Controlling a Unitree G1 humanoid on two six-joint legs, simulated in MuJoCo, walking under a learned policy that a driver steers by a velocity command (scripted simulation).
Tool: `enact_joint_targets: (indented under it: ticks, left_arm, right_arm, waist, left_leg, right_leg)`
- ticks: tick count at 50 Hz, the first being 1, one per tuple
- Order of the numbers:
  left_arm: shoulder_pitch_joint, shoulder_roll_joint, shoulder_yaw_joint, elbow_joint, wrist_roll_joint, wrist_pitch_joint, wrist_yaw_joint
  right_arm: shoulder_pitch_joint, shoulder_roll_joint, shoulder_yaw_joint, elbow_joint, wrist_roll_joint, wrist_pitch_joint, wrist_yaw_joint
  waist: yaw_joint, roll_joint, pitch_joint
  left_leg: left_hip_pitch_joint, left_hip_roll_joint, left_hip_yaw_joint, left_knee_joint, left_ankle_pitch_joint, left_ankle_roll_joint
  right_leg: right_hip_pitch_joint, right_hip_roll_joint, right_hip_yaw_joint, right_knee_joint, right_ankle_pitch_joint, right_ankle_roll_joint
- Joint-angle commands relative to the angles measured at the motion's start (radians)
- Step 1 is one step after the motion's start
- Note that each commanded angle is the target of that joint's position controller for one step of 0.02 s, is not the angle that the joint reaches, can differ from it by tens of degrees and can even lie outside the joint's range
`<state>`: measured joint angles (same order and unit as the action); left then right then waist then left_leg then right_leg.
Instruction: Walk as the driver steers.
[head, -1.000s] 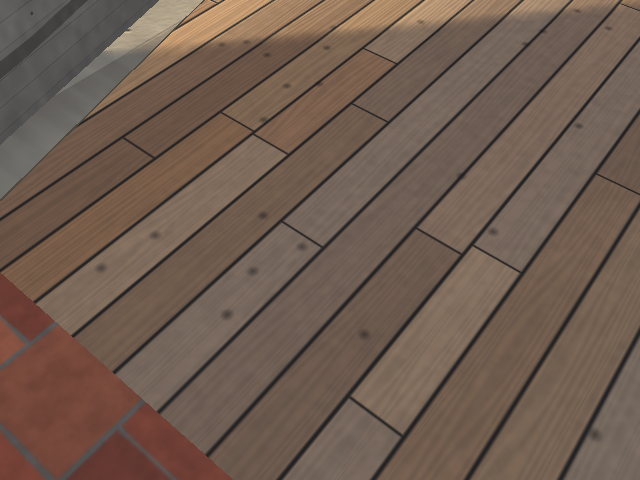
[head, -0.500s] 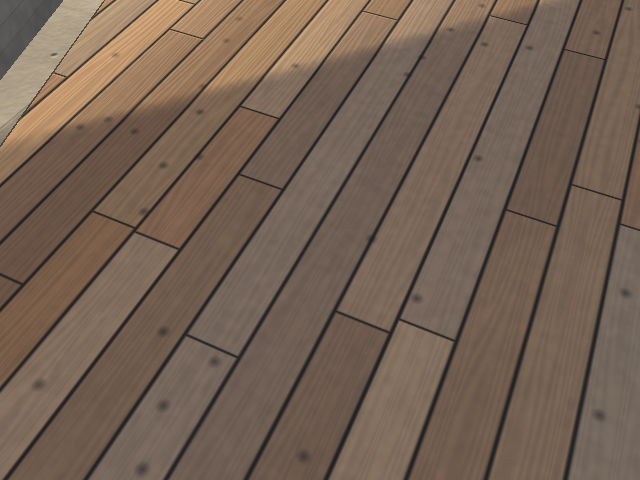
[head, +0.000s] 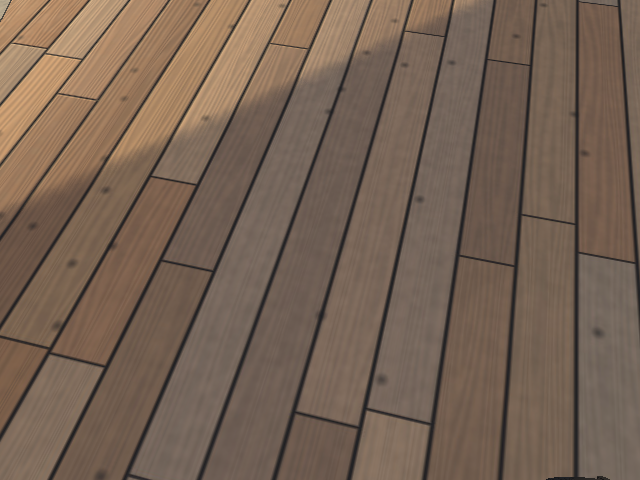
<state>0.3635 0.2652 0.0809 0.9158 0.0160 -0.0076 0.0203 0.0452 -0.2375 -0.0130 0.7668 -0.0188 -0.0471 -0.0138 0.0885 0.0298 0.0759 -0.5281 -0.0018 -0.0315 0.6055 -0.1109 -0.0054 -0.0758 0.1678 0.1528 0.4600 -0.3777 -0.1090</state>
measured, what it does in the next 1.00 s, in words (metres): steps on the spot: left foot, then right foot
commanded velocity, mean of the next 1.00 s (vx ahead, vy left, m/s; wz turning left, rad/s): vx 0.03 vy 0.00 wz -0.18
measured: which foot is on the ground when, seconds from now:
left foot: up 0.00-0.00, down 0.02-1.00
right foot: down 0.00-0.04, up 0.06-0.40, down 0.42-1.00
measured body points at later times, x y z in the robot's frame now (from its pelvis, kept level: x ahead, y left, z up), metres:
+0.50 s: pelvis +0.04 +0.00 +0.01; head +0.05 -0.01 +0.46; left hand +0.18 +0.23 -0.11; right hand +0.08 -0.27 -0.13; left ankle +0.13 +0.11 -0.72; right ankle +0.02 -0.09 -0.73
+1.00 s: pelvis +0.04 +0.01 +0.02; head +0.05 +0.01 +0.47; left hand +0.12 +0.25 -0.13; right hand +0.03 -0.24 -0.14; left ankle +0.07 +0.13 -0.73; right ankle +0.02 -0.09 -0.73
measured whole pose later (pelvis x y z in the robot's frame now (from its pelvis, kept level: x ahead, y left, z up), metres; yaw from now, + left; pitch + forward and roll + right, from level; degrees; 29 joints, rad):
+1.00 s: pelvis +0.04 +0.01 +0.02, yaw -8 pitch -2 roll +0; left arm 0.24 0.22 0.01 1.05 0.01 0.00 0.03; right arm 0.26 -0.20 -0.01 1.04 -0.01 0.01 -0.03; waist -0.01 0.00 0.04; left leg -0.16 0.01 0.00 0.39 -0.19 -0.01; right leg -0.13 0.04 0.02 0.38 -0.22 -0.03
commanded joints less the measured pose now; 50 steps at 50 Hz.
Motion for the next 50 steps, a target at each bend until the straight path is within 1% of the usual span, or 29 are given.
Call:
enact_joint_targets:
  ticks: [1,2,3,4,5,6,7,8,10,13,15,17,19,20,21,22,23,24,25,26,28,30,31,33,34,35,36,38,50]
  left_arm:
    - [-0.084,0.151,0.031,-0.094,-0.016,-0.019,-0.001]
    - [-0.038,0.074,0.012,-0.138,-0.034,-0.027,-0.002]
    - [0.117,0.092,0.022,-0.138,-0.039,-0.010,0.008]
    - [0.124,0.141,0.029,-0.085,-0.003,0.014,0.012]
    - [0.037,0.146,0.031,-0.089,0.015,0.025,0.000]
    - [0.003,0.122,0.029,-0.100,0.015,0.037,-0.010]
    - [-0.022,0.108,0.025,-0.112,0.016,0.051,-0.019]
    - [-0.002,0.091,0.018,-0.106,0.014,0.064,-0.026]
    - [0.003,0.080,0.011,-0.112,0.005,0.071,-0.029]
    - [-0.035,0.066,-0.005,-0.124,0.010,0.079,-0.029]
    - [-0.074,0.057,-0.019,-0.134,0.008,0.083,-0.032]
    - [-0.098,0.065,-0.025,-0.140,0.003,0.082,-0.032]
    - [-0.072,0.060,-0.032,-0.126,0.003,0.072,-0.031]
    - [-0.043,0.057,-0.035,-0.113,0.007,0.062,-0.030]
    - [-0.057,0.074,-0.038,-0.118,0.014,0.050,-0.027]
    - [-0.065,0.118,-0.037,-0.136,0.033,0.036,-0.020]
    - [-0.149,0.158,-0.031,-0.148,0.019,0.031,-0.014]
    - [-0.199,0.092,-0.049,-0.150,0.027,0.019,-0.009]
    - [-0.237,0.072,-0.059,-0.144,0.022,0.007,-0.001]
    - [-0.241,0.068,-0.062,-0.136,0.020,0.000,0.005]
    - [-0.207,0.066,-0.066,-0.113,0.004,-0.015,0.013]
    - [-0.170,0.062,-0.068,-0.085,-0.005,-0.018,0.014]
    - [-0.167,0.068,-0.065,-0.077,-0.009,-0.017,0.014]
    - [-0.122,0.065,-0.062,-0.061,-0.005,-0.016,0.011]
    - [-0.083,0.051,-0.059,-0.040,-0.012,-0.013,0.007]
    - [-0.105,0.064,-0.058,-0.017,-0.010,-0.008,0.011]
    - [-0.122,0.059,-0.056,-0.012,-0.010,-0.003,0.013]
    - [-0.133,0.060,-0.053,0.003,-0.008,0.000,0.010]
    - [-0.102,0.040,-0.059,0.119,-0.009,-0.001,0.016]
  right_arm:
    - [0.246,-0.166,-0.046,-0.002,-0.010,-0.038,-0.022]
    - [0.320,-0.241,-0.056,-0.015,-0.017,-0.041,-0.034]
    - [0.270,-0.256,-0.063,-0.038,0.010,-0.015,-0.027]
    - [0.206,-0.175,-0.050,-0.064,0.016,0.004,-0.021]
    - [0.163,-0.106,-0.029,-0.074,0.016,0.012,-0.024]
    - [0.118,-0.085,-0.019,-0.076,0.005,0.022,-0.027]
    - [0.110,-0.093,-0.019,-0.071,-0.002,0.024,-0.032]
    - [0.111,-0.108,-0.025,-0.064,-0.010,0.025,-0.030]
    - [0.129,-0.118,-0.029,-0.050,-0.014,0.019,-0.021]
    - [0.135,-0.130,-0.034,-0.039,-0.012,0.019,-0.015]
    - [0.133,-0.139,-0.038,-0.034,-0.012,0.029,-0.008]
    - [0.150,-0.156,-0.045,-0.024,-0.013,0.043,0.000]
    - [0.159,-0.171,-0.051,-0.014,-0.005,0.060,0.004]
    - [0.168,-0.171,-0.051,-0.007,0.003,0.067,0.004]
    - [0.202,-0.159,-0.051,0.007,0.001,0.070,0.005]
    - [0.232,-0.091,-0.036,-0.007,0.001,0.067,0.013]
    - [0.196,-0.062,-0.027,-0.023,0.015,0.069,0.004]
    - [0.162,-0.100,-0.036,-0.010,0.013,0.076,0.004]
    - [0.185,-0.080,-0.035,0.004,0.015,0.076,0.009]
    - [0.211,-0.080,-0.035,0.027,0.012,0.073,0.010]
    - [0.244,-0.076,-0.033,0.057,-0.001,0.066,0.005]
    - [0.250,-0.056,-0.024,0.072,0.006,0.059,-0.004]
    - [0.255,-0.058,-0.021,0.082,0.008,0.056,-0.009]
    - [0.256,-0.116,-0.027,0.093,0.000,0.046,-0.015]
    - [0.234,-0.142,-0.037,0.116,0.018,0.050,-0.012]
    - [0.248,-0.095,-0.028,0.127,0.018,0.050,-0.004]
    - [0.256,-0.077,-0.022,0.143,0.013,0.049,-0.002]
    - [0.249,-0.075,-0.020,0.163,0.007,0.049,-0.008]
    - [0.251,-0.060,-0.012,0.264,0.007,0.047,-0.016]
  waist:
    - [-0.166,-0.078,-0.171]
    - [-0.158,0.103,-0.314]
    - [-0.079,0.274,-0.465]
    - [-0.055,0.093,-0.385]
    - [-0.073,0.016,-0.257]
    - [-0.055,0.016,-0.184]
    - [-0.054,0.073,-0.136]
    - [-0.052,0.101,-0.124]
    - [-0.045,0.097,-0.148]
    - [-0.053,0.110,-0.158]
    - [-0.069,0.136,-0.153]
    - [-0.087,0.154,-0.147]
    - [-0.073,0.129,-0.132]
    - [-0.057,0.108,-0.116]
    - [-0.061,0.054,-0.081]
    - [-0.083,-0.133,-0.107]
    - [-0.091,-0.293,-0.021]
    - [-0.099,-0.182,0.020]
    - [-0.130,-0.175,0.001]
    - [-0.137,-0.167,-0.008]
    - [-0.129,-0.168,-0.066]
    - [-0.121,-0.139,-0.105]
    - [-0.123,-0.126,-0.116]
    - [-0.088,-0.092,-0.118]
    - [-0.057,-0.007,-0.070]
    - [-0.096,-0.024,-0.053]
    - [-0.100,-0.009,-0.034]
    - [-0.097,0.005,-0.033]
    - [-0.099,-0.025,-0.025]
  left_leg:
    - [0.402,0.036,-0.040,-0.220,0.240,0.061]
    - [0.643,0.334,-0.266,-0.148,0.722,0.127]
    - [0.712,0.522,-0.534,-0.161,0.941,0.300]
    - [0.597,0.484,-0.485,-0.183,0.729,0.308]
    - [0.474,0.394,-0.353,-0.220,0.548,0.282]
    - [0.384,0.323,-0.262,-0.268,0.383,0.244]
    - [0.321,0.278,-0.198,-0.302,0.306,0.229]
    - [0.271,0.242,-0.145,-0.315,0.293,0.226]
    - [0.259,0.232,-0.104,-0.316,0.304,0.233]
    - [0.258,0.236,-0.088,-0.334,0.161,0.237]
    - [0.239,0.228,-0.087,-0.355,-0.002,0.227]
    - [0.238,0.233,-0.107,-0.360,-0.105,0.223]
    - [0.209,0.231,-0.111,-0.340,-0.150,0.202]
    - [0.156,0.222,-0.103,-0.324,-0.179,0.169]
    - [0.104,0.200,-0.085,-0.297,-0.211,0.110]
    - [0.056,0.122,0.002,-0.121,-0.275,0.046]
    - [0.105,0.006,0.070,-0.076,-0.341,0.014]
    - [0.211,0.041,0.003,0.014,-0.282,0.014]
    - [0.229,0.019,0.010,0.015,-0.243,0.021]
    - [0.237,0.014,0.017,0.018,-0.217,0.021]
    - [0.247,0.009,0.029,-0.015,-0.215,0.015]
    - [0.300,0.017,0.029,-0.141,-0.155,0.003]
    - [0.359,0.033,0.019,-0.217,-0.041,-0.001]
    - [0.464,0.117,-0.053,-0.238,0.156,-0.003]
    - [0.402,0.103,-0.048,-0.201,0.145,0.013]
    - [0.362,0.094,-0.047,-0.232,0.084,0.013]
    - [0.339,0.090,-0.047,-0.253,0.050,0.011]
    - [0.344,0.086,-0.048,-0.269,0.039,0.013]
    - [0.369,0.093,-0.059,-0.282,-0.010,0.031]
  right_leg:
    - [-0.082,-0.161,0.145,0.293,0.832,0.031]
    - [-0.231,-0.070,0.031,0.578,0.219,0.062]
    - [-0.350,0.040,-0.059,0.784,-0.329,0.077]
    - [-0.390,-0.048,-0.042,0.865,-0.263,0.078]
    - [-0.401,-0.071,-0.053,0.859,-0.196,0.092]
    - [-0.399,-0.094,-0.060,0.817,-0.153,0.106]
    - [-0.393,-0.111,-0.061,0.779,-0.118,0.119]
    - [-0.356,-0.096,-0.082,0.778,-0.093,0.128]
    - [-0.327,-0.084,-0.089,0.711,-0.079,0.131]
    - [-0.302,-0.102,-0.108,0.549,-0.072,0.125]
    - [-0.247,-0.118,-0.131,0.411,-0.070,0.113]
    - [-0.200,-0.116,-0.159,0.299,-0.071,0.100]
    - [-0.115,-0.115,-0.186,0.136,0.002,0.076]
    - [-0.035,-0.116,-0.188,0.006,0.081,0.053]
    - [0.003,-0.149,-0.120,-0.117,0.127,0.031]
    - [0.034,-0.359,0.147,-0.266,0.000,-0.001]
    - [-0.235,-0.502,0.301,-0.331,-0.030,-0.079]
    - [-0.303,-0.451,0.218,-0.322,-0.004,-0.079]
    - [-0.285,-0.403,0.147,-0.299,0.064,-0.059]
    - [-0.238,-0.362,0.089,-0.270,0.181,-0.040]
    - [-0.110,-0.334,0.024,-0.179,0.503,-0.039]
    - [-0.040,-0.333,0.005,-0.111,0.646,-0.032]
    - [-0.044,-0.321,0.003,-0.094,0.602,-0.009]
    - [-0.108,-0.275,0.012,-0.101,0.400,0.035]
    - [-0.111,-0.232,-0.014,-0.147,0.344,0.044]
    - [-0.083,-0.231,-0.025,-0.137,0.307,0.047]
    - [-0.075,-0.232,-0.028,-0.132,0.286,0.048]
    - [-0.075,-0.239,-0.025,-0.131,0.287,0.044]
    - [-0.102,-0.235,-0.032,-0.163,0.223,0.051]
